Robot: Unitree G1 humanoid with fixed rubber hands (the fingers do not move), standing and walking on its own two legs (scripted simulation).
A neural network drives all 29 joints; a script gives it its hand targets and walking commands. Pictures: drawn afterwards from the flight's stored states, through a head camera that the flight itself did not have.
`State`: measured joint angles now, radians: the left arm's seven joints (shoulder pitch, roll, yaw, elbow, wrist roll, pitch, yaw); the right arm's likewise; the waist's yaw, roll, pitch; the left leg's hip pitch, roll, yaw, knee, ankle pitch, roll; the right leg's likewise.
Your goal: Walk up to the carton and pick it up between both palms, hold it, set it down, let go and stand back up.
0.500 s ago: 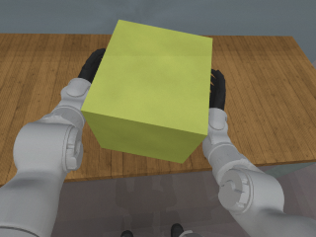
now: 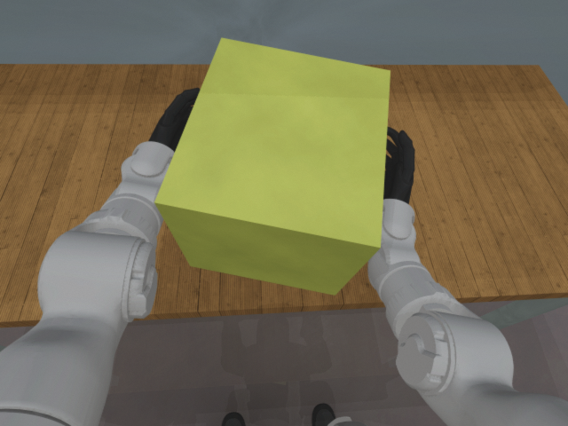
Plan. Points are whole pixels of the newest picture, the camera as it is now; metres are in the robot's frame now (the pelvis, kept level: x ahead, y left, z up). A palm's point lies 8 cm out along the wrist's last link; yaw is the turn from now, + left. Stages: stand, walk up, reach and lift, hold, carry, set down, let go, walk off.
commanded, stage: reach and lift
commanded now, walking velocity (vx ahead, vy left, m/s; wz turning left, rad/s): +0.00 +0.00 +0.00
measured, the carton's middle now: (282, 176) +0.45 -0.01 +0.06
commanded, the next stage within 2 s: none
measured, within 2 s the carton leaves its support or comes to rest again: neither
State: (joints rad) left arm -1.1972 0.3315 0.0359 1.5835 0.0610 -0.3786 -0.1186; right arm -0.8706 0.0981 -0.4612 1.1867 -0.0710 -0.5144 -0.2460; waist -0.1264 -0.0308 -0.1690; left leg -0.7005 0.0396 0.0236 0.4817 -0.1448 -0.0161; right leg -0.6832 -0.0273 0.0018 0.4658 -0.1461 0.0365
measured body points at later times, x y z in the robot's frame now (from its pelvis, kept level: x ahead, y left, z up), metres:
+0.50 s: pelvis +0.00 -0.01 +0.01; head +0.06 +0.01 +0.45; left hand +0.49 +0.11 +0.11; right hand +0.41 -0.20 +0.10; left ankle +0.03 +0.13 -0.73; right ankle +0.03 -0.14 -0.73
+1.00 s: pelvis +0.00 -0.02 +0.02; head -0.03 -0.01 +0.46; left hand +0.44 +0.13 +0.18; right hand +0.39 -0.19 +0.17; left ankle +0.03 +0.13 -0.73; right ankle +0.02 -0.14 -0.73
